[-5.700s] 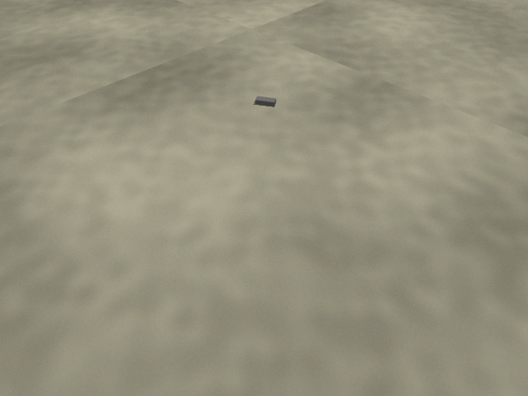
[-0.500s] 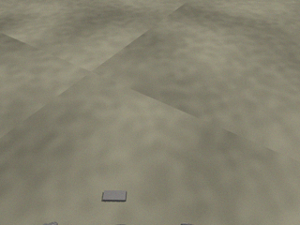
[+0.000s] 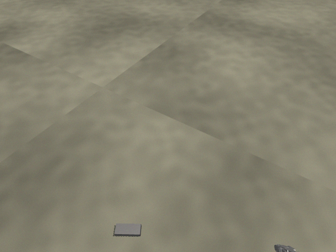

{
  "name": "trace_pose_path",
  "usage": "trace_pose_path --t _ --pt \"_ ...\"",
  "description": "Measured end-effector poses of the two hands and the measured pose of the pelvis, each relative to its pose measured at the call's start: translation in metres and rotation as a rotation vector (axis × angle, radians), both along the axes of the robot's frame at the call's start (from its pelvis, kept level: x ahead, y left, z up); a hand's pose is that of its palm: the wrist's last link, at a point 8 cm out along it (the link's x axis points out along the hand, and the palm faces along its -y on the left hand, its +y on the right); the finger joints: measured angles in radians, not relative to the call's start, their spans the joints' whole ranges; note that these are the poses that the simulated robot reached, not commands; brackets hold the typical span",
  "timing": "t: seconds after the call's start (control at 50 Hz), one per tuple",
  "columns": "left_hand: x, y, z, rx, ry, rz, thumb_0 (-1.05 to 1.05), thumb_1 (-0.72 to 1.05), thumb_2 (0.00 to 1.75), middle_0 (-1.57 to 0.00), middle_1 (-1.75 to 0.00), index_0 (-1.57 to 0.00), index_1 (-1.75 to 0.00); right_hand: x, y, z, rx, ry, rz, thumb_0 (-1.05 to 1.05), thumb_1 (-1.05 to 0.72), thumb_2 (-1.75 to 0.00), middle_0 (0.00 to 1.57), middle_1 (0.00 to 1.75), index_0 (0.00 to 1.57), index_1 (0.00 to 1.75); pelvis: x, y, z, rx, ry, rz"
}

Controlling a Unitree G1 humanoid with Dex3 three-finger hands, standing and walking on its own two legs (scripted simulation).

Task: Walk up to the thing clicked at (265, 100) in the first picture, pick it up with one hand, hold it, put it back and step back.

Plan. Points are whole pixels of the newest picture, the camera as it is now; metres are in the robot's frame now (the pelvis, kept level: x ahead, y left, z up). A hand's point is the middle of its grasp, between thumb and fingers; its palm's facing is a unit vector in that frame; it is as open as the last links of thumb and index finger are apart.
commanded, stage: walk up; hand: left
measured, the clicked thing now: (128, 229) +0.37 +0.25 -0.76
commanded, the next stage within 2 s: stand in 0.80 s
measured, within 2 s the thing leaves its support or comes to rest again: neither
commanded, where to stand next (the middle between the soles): +0.03 +0.00 m, yaw +1 degrees
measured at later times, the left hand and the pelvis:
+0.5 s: hand out of the picture +0.09 +0.24 -0.15, palm faces -0.03 -0.95 -0.32, open 7.3 cm; pelvis +0.00 +0.00 +0.00, yaw -1 degrees
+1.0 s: hand out of the picture +0.10 +0.24 -0.15, palm faces -0.03 -0.94 -0.33, open 7.3 cm; pelvis +0.01 -0.01 +0.00, yaw +0 degrees
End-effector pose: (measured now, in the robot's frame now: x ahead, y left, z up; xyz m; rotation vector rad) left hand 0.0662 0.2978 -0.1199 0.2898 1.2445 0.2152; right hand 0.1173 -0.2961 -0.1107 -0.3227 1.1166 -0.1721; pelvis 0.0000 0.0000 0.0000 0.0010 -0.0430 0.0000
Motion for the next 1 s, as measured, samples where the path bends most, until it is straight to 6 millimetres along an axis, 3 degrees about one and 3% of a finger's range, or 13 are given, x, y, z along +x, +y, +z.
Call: trace_pose_path --t 0.2,0.38,0.52,1.0 --pt "0.018 -0.007 0.005 -0.006 -0.025 -0.018 0.0 0.91 0.9 -0.21 -0.3 -0.2 -0.3 -0.018 -0.003 -0.002 0.009 0.048 -0.028 0.0 -0.91 -0.9 0.2 0.3 0.21 0.3 0.003 -0.003 0.004 0.001 0.004 -0.005" --pt "0.02 -0.01 0.004 -0.008 -0.005 -0.031 0.0 0.91 0.9 -0.21 -0.3 -0.2 -0.3 -0.047 -0.009 -0.006 0.004 0.11 -0.069 0.0 -0.91 -0.9 0.2 0.3 0.21 0.3 0.004 -0.004 0.004 0.001 0.007 -0.011" --pt "0.019 -0.011 0.002 -0.011 0.007 -0.033 0.0 0.91 0.9 -0.21 -0.3 -0.2 -0.3 -0.058 -0.01 -0.007 0.002 0.136 -0.082 0.01 -0.91 -0.9 0.2 0.3 0.21 0.3 0.005 -0.004 0.004 0.001 0.01 -0.013" --pt "0.031 -0.009 0.005 0.003 -0.025 -0.043 0.0 0.91 0.9 -0.21 -0.3 -0.2 -0.3 -0.032 -0.006 -0.004 0.01 0.092 -0.058 0.0 -0.91 -0.9 0.2 0.3 0.21 0.3 0.014 -0.005 0.005 0.002 0.012 -0.008"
